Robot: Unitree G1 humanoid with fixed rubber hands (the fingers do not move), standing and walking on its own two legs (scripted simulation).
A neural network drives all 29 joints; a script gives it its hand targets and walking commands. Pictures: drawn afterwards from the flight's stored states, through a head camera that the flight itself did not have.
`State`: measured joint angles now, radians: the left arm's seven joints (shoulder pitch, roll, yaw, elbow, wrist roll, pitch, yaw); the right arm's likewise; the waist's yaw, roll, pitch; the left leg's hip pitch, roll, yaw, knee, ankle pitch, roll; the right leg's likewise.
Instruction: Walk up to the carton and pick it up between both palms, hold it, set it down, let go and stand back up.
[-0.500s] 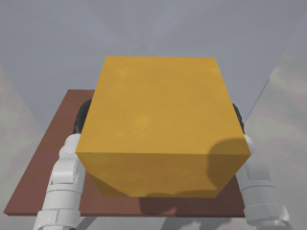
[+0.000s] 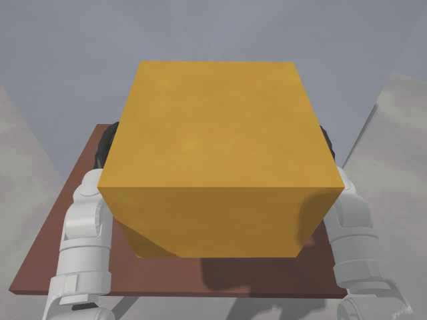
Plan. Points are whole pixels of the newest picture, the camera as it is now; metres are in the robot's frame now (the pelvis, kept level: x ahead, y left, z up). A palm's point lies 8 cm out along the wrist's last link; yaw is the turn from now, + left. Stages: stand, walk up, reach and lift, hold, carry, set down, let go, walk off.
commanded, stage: reach and lift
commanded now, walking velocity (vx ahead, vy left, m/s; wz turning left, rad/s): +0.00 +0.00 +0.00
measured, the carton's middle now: (217, 157) +0.39 +0.00 +0.13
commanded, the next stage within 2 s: hold in 0.68 s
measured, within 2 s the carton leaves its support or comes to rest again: neither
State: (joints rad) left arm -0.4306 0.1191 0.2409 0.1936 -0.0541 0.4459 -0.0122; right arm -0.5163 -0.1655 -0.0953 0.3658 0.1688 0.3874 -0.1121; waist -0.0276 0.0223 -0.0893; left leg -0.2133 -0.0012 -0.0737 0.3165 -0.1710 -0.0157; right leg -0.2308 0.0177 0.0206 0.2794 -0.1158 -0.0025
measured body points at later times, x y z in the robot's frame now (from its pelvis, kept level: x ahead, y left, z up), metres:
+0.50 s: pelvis +0.00 +0.01 +0.00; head -0.02 +0.01 +0.45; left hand +0.37 +0.19 +0.15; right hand +0.37 -0.20 +0.14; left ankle -0.01 +0.13 -0.75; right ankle +0.01 -0.12 -0.75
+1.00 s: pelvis -0.01 +0.00 +0.00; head -0.04 +0.00 +0.45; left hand +0.35 +0.20 +0.17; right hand +0.36 -0.19 +0.16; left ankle -0.01 +0.13 -0.75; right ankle +0.01 -0.12 -0.75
